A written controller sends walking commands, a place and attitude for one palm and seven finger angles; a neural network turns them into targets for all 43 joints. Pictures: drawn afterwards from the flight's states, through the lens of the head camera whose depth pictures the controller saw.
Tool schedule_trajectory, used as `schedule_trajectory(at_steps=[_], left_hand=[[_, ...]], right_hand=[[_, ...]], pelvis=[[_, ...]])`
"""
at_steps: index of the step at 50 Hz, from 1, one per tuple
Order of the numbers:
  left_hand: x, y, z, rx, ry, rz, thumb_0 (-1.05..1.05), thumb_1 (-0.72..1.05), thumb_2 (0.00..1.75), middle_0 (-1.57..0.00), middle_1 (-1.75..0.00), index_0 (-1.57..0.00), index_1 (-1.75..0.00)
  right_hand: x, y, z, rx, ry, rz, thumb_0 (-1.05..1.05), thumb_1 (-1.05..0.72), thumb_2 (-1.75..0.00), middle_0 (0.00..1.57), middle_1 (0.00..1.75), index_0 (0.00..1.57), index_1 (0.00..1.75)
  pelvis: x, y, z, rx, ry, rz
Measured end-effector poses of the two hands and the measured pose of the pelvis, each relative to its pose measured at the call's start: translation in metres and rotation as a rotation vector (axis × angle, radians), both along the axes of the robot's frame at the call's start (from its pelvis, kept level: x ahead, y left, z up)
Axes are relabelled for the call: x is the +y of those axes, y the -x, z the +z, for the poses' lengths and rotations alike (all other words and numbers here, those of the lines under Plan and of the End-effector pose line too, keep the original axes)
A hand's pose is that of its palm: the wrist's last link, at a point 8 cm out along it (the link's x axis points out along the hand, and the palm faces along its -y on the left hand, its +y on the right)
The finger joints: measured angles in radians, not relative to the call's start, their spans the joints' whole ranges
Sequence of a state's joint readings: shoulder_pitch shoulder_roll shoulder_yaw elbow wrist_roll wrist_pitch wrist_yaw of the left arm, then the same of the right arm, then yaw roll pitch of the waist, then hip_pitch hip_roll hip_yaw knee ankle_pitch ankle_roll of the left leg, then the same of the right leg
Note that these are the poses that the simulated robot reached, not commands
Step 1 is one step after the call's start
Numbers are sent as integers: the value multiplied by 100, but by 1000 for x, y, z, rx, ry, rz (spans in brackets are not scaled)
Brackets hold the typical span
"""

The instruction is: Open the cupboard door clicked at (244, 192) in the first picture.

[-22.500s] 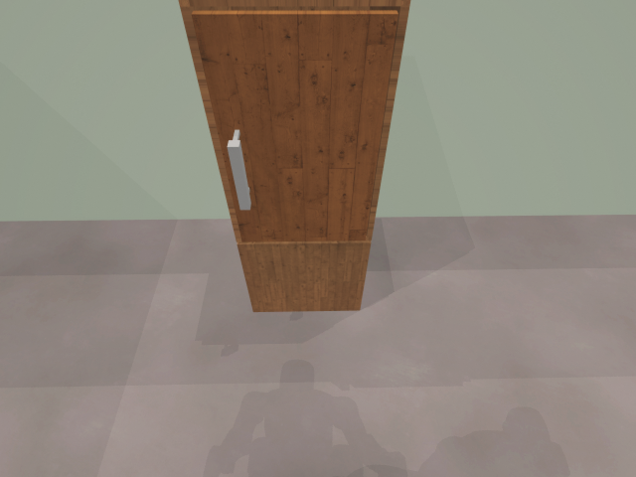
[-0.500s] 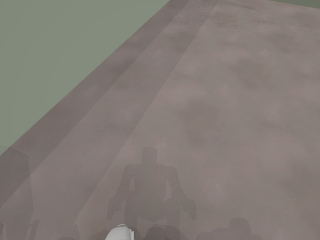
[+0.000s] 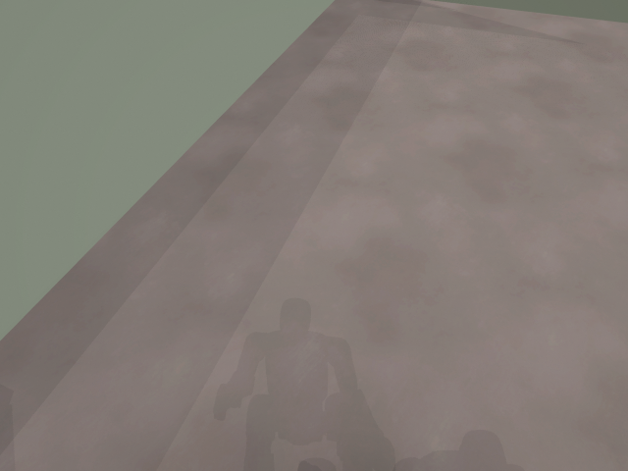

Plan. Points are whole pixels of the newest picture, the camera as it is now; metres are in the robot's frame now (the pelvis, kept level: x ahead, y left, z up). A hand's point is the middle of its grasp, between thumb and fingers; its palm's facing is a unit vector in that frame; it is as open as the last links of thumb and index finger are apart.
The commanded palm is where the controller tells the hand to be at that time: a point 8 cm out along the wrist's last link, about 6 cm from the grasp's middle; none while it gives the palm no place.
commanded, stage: walk to a spot facing it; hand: left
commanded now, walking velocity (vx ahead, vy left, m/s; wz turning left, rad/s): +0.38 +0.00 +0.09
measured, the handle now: out of the picture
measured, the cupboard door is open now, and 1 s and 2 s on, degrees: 51 51 51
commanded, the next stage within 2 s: turn to face it in 0.24 s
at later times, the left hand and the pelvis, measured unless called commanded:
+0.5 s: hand (214, 445) +0.19 +0.17 -0.18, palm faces +0.16 -0.97 -0.17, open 7.4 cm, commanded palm none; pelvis +0.22 +0.00 +0.00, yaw +6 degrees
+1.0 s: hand (219, 379) +0.29 +0.18 -0.18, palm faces +0.44 -0.87 -0.23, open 7.4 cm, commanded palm none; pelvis +0.32 -0.02 -0.01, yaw +26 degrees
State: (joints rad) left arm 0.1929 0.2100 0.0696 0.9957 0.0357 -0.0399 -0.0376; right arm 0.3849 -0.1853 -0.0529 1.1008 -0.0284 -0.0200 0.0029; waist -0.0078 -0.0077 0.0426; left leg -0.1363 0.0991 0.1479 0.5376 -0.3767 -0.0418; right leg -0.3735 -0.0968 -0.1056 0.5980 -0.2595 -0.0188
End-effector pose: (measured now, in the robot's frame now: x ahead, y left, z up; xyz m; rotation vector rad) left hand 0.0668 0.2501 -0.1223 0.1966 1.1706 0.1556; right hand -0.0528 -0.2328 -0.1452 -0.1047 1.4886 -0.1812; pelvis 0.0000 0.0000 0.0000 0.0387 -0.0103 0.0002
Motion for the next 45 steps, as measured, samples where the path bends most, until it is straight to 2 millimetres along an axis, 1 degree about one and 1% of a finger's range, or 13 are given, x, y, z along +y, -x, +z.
schedule_trajectory(at_steps=[2, 5, 9, 13, 18, 20, 22, 25, 30, 33, 36, 39, 45], left_hand=[[-7, -23, -1, -26, -16, 6, 1, 92, 89, -20, -30, -20, -30], [-19, -38, 2, -5, -13, 25, 0, 91, 89, -20, -30, -20, -30], [-35, -42, 3, 81, 20, 57, 0, 92, 89, -20, -30, -20, -30], [-44, -41, -3, 175, 65, 98, 1, 93, 89, -20, -30, -20, -30], [-46, -43, -22, 281, 114, 173, 1, 92, 89, -20, -30, -20, -30], [-43, -50, -32, 319, 122, 180, 1, 91, 89, -20, -30, -20, -30], [-38, -68, -34, 324, 112, 179, 1, 91, 89, -20, -30, -20, -30], [-31, -111, -28, 250, 90, 195, 1, 91, 89, -20, -30, -20, -30], [-25, -189, -10, 55, 41, 220, 1, 91, 89, -20, -30, -20, -30], [-25, -221, -6, -39, -6, 229, 1, 91, 89, -20, -30, -20, -30], [-29, -234, 1, -64, -30, 260, 0, 91, 89, -20, -30, -20, -30], [-33, -235, 8, -44, -33, 297, 0, 91, 89, -20, -30, -20, -30], [-37, -221, 2, 16, 1, 382, 0, 90, 89, -20, -30, -20, -30]], right_hand=[[-10, -8, -6, 49, -7, -7, 0, -92, -90, 20, 30, 20, 30], [-20, -44, 1, 45, 0, 1, 1, -92, -90, 20, 30, 20, 30], [-24, -120, 16, -59, 8, 25, 1, -92, -90, 19, 30, 20, 30], [-16, -206, 24, -168, -1, 82, 0, -92, -90, 19, 30, 20, 30], [6, -312, 19, -287, 6, 178, 0, -91, -90, 19, 30, 20, 30], [12, -342, 13, -337, 21, 190, 0, -91, -90, 19, 30, 20, 30], [16, -360, 14, -350, 24, 197, 0, -91, -90, 19, 30, 20, 30], [16, -371, 15, -317, 21, 216, 0, -92, -90, 20, 30, 20, 30], [-7, -389, 11, -228, 25, 263, -1, -93, -90, 20, 30, 20, 30], [-25, -409, 1, -199, 19, 280, -1, -93, -90, 20, 30, 21, 30], [-37, -436, 2, -186, 24, 307, 0, -92, -90, 20, 30, 20, 30], [-39, -470, 13, -205, 28, 343, 0, -92, -90, 20, 30, 20, 30], [-13, -540, 29, -269, 19, 474, 0, -92, -90, 19, 30, 20, 30]], pelvis=[[-8, -17, -5, -5, 12, 5], [-14, -43, 3, -3, 26, 22], [-20, -81, 15, 15, 22, 36], [-19, -119, 18, 20, 24, 49], [-4, -170, 4, 0, 45, 72], [2, -188, -6, -5, 50, 67], [2, -200, -6, -8, 38, 74], [-2, -216, -1, -1, 39, 108], [-16, -239, 3, 11, 43, 178], [-31, -257, -5, 19, 19, 218], [-38, -272, -3, 12, 16, 268], [-40, -287, 5, 14, 7, 312], [-36, -309, 11, 27, -7, 398]])
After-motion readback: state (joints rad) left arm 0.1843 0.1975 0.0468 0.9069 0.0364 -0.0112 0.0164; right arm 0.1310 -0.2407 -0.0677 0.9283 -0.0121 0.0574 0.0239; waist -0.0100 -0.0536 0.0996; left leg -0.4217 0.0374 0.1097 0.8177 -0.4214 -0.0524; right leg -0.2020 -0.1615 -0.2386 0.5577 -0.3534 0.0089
